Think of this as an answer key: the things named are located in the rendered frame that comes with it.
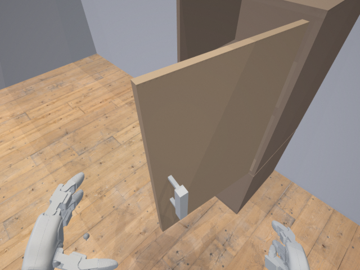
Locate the robot right hand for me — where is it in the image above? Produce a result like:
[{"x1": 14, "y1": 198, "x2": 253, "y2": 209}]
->
[{"x1": 265, "y1": 220, "x2": 310, "y2": 270}]

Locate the handle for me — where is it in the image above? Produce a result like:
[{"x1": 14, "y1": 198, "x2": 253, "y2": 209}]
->
[{"x1": 168, "y1": 175, "x2": 188, "y2": 220}]

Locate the robot left hand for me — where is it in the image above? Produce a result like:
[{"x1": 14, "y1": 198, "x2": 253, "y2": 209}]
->
[{"x1": 21, "y1": 172, "x2": 118, "y2": 270}]

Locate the cupboard door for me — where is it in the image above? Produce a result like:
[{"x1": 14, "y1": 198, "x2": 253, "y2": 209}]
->
[{"x1": 130, "y1": 19, "x2": 310, "y2": 232}]

